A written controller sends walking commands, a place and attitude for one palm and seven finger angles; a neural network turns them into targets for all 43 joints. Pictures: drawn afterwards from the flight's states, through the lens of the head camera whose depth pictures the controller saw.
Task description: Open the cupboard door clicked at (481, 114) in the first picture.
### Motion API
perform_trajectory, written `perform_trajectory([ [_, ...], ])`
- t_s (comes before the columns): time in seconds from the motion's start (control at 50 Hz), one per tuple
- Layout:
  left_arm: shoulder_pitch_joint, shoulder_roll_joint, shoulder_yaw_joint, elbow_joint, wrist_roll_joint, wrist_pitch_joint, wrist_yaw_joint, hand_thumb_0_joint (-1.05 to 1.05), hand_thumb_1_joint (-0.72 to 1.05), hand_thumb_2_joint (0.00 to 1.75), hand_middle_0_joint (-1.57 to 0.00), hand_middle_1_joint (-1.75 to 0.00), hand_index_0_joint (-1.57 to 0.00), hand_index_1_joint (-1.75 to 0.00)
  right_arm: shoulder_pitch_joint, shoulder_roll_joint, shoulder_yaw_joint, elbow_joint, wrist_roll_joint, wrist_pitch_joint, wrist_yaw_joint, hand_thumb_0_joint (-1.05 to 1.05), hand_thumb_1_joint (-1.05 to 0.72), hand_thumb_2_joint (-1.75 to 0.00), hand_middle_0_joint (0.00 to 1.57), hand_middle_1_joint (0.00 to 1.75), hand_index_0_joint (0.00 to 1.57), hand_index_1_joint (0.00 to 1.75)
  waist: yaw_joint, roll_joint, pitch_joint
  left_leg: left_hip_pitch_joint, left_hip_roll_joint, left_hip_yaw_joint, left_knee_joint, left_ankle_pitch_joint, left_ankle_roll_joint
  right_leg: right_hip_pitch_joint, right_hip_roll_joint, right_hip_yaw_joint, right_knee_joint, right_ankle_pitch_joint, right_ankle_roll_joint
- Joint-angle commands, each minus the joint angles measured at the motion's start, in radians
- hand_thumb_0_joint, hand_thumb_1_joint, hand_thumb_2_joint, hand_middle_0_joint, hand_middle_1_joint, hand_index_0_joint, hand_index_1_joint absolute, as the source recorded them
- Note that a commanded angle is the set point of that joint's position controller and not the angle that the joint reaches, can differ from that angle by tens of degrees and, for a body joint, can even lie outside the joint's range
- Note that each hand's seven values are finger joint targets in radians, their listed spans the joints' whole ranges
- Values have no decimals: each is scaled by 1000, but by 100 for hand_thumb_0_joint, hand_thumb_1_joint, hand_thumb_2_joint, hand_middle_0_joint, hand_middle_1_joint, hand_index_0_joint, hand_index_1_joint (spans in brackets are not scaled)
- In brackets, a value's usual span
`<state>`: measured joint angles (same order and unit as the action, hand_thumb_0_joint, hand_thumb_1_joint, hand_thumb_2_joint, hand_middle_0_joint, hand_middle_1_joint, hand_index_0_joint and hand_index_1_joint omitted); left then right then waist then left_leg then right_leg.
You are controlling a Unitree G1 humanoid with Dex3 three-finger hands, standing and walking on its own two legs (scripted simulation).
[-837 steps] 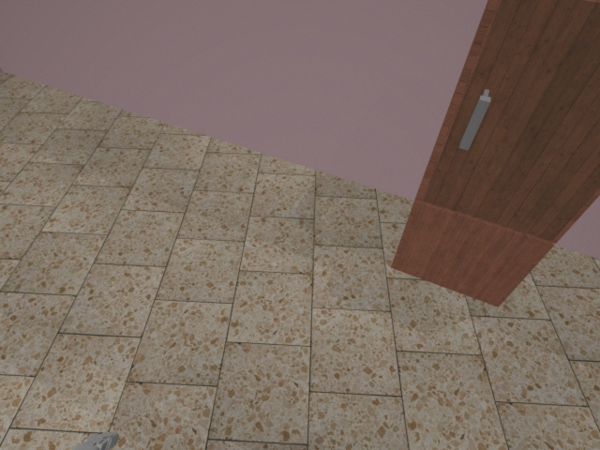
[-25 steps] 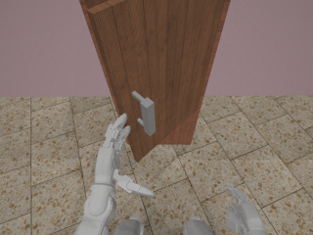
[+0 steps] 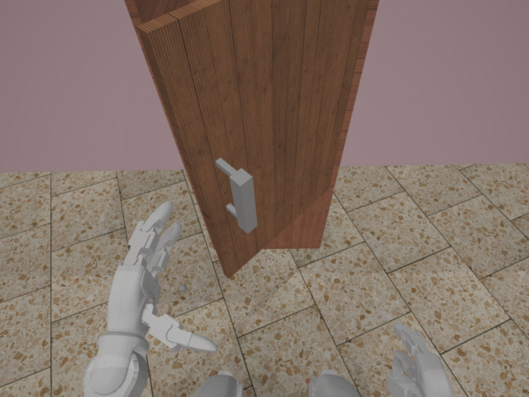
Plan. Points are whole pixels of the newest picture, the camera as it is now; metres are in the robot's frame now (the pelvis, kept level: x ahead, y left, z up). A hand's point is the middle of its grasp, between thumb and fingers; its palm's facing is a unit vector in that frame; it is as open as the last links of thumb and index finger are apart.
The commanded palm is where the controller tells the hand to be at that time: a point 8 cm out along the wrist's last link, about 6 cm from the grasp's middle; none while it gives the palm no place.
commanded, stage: draw the hand back to the body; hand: left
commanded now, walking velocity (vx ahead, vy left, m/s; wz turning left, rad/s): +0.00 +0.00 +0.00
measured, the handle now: (235, 196) +0.41 +0.07 +0.06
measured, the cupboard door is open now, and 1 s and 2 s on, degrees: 45 45 45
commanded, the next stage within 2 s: step back with the hand held close in 1.40 s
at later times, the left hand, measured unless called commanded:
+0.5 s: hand (91, 286) +0.23 +0.20 +0.14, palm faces +0.15 -0.94 -0.31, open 15.1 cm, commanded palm +0.19 +0.25 +0.16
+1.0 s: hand out of the picture +0.22 +0.28 +0.23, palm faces +0.42 -0.80 -0.43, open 9.3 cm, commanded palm +0.17 +0.32 +0.25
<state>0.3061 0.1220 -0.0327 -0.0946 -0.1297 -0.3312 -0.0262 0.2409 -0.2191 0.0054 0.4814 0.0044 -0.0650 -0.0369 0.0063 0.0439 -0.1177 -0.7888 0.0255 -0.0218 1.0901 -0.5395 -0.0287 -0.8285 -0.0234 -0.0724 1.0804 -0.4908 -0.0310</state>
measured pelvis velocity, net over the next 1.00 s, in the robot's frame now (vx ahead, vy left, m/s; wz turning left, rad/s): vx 0.03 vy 0.03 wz -0.03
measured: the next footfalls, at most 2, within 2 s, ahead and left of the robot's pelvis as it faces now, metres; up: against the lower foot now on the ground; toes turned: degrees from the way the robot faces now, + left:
none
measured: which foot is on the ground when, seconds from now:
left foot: down 0.00-1.00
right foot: down 0.00-1.00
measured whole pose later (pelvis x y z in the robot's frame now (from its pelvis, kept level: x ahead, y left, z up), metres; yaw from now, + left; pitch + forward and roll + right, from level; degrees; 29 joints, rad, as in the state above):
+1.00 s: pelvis +0.03 +0.03 +0.08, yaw -2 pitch -3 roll -1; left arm 0.48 0.34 0.32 -0.39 -0.03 -0.10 0.12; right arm 0.20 -0.23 0.04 0.63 -0.01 -0.14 -0.08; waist 0.07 0.07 0.01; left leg -0.09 0.02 0.03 0.44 -0.30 0.01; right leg -0.12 -0.01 -0.04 0.41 -0.23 0.01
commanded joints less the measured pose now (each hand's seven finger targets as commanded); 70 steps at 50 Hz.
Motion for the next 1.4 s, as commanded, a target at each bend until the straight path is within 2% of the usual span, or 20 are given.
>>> perform_trajectory([
  [0.0,6,80,71,-258,-37,-29,-21,0,-50,30,-15,-30,-15,-30,-35,-99,-29,-180,9,-67,-21,0,-90,-90,20,30,20,30,-11,-118,-197,70,-55,15,-188,219,39,321,12,75,-261,236,26],
  [0.06,-27,97,80,-280,-46,-15,-45,0,-50,30,-15,-30,-15,-30,-46,-109,-23,-184,11,-79,-29,0,-90,-90,20,30,20,30,-20,-92,-142,89,-56,12,-209,189,39,298,12,74,-293,165,25],
  [0.14,43,127,120,-341,-68,-8,-66,0,-50,30,-15,-30,-15,-30,-35,-114,-24,-191,17,-97,-31,0,-90,-90,20,30,20,30,-1,-44,-186,169,-53,7,-244,251,38,347,24,43,-285,243,16],
  [0.2,77,135,131,-389,-79,6,-75,0,-50,30,-15,-30,-15,-30,-30,-110,-18,-196,21,-108,-30,0,-90,-90,20,30,20,30,6,-20,-169,206,-49,3,-273,291,34,362,30,20,-281,294,14],
  [0.3,90,155,161,-430,-93,53,-89,0,-32,37,-16,-30,-16,-30,-32,-113,-10,-196,26,-123,-33,0,-90,-90,20,30,20,30,8,-12,-119,243,-42,-6,-311,302,31,367,37,0,-301,296,15],
  [0.32,75,338,196,-475,54,96,11,0,-29,39,-16,-30,-16,-30,-30,-114,-18,-179,13,-107,-59,0,-90,-90,20,30,20,30,31,-8,-157,294,-29,15,-358,339,45,426,5,53,-363,316,6],
  [0.34,126,294,202,-468,64,132,59,0,-26,40,-16,-30,-16,-30,-31,-99,-9,-181,7,-101,-67,0,-90,-90,20,30,20,30,23,-17,-125,308,-34,19,-373,342,48,434,7,46,-392,312,10],
  [0.36,149,231,145,-479,81,156,79,0,-22,42,-16,-30,-16,-30,-31,-92,-1,-177,7,-97,-70,0,-90,-90,20,30,20,30,19,7,-106,338,-30,21,-389,374,47,447,4,35,-395,337,12],
  [0.38,162,230,145,-473,89,176,95,0,-18,43,-16,-30,-16,-30,-32,-92,0,-169,7,-92,-72,0,-90,-90,20,30,20,30,18,6,-79,353,-24,25,-400,386,45,455,6,29,-409,343,15],
  [0.44,163,263,181,-482,103,205,126,0,-8,48,-16,-30,-16,-30,-58,-97,5,-153,3,-86,-80,0,-90,-90,20,30,20,30,22,-41,-62,415,-16,22,-447,442,47,515,13,19,-462,385,18],
  [0.56,120,277,221,-482,112,211,153,0,13,57,-17,-30,-17,-30,-96,-95,17,-109,0,-104,-85,0,-90,-90,20,30,20,30,26,5,16,512,-11,23,-564,433,40,586,16,12,-556,354,20],
  [0.66,126,299,277,-484,110,201,157,0,31,64,-18,-30,-18,-30,-123,-96,15,-74,-6,-121,-79,0,-90,-90,20,30,20,30,39,-11,35,569,-5,24,-637,483,35,668,19,6,-613,386,20],
  [0.74,116,346,355,-496,108,189,160,0,44,70,-18,-30,-18,-30,-139,-100,8,-46,-11,-129,-73,0,-90,-90,20,30,20,30,52,20,37,600,-7,34,-677,506,33,724,21,12,-657,415,18],
  [0.9,99,378,451,-511,99,171,158,0,73,82,-19,-30,-19,-30,-147,-102,-8,-13,-14,-130,-58,0,-90,-90,20,30,20,30,58,25,49,651,-1,47,-716,598,29,773,27,18,-698,485,21],
  [1.0,67,413,522,-497,89,163,161,0,90,90,-20,-30,-20,-30,-159,-104,-16,1,-14,-125,-57,0,-90,-90,20,30,20,30,65,24,57,666,-3,54,-735,555,33,784,29,25,-728,469,21],
  [1.06,91,346,457,-444,87,169,150,0,90,90,-20,-30,-20,-30,-160,-106,-19,8,-13,-123,-52,0,-90,-90,20,30,20,30,53,12,106,671,-2,59,-744,535,38,759,27,24,-747,452,25],
  [1.12,65,371,467,-486,93,165,152,0,90,90,-20,-30,-20,-30,-163,-112,-26,6,-16,-122,-51,0,-90,-90,20,30,20,30,57,24,55,689,-6,60,-748,540,40,783,28,28,-746,458,24],
  [1.14,70,385,480,-471,93,166,154,0,90,90,-20,-30,-20,-30,-166,-113,-26,10,-17,-123,-53,0,-90,-90,20,30,20,30,61,2,69,683,-6,58,-749,533,40,783,30,26,-752,456,23],
  [1.2,63,395,488,-505,95,161,158,0,90,90,-20,-30,-20,-30,-172,-108,-24,8,-19,-127,-54,0,-90,-90,20,30,20,30,64,25,47,688,-10,58,-751,538,39,798,29,29,-749,462,23],
  [1.38,72,388,490,-480,94,157,158,0,90,90,-20,-30,-20,-30,-174,-102,-24,20,-19,-138,-56,0,-90,-90,20,30,20,30,63,25,90,684,-11,63,-759,512,39,784,31,31,-769,445,24],
])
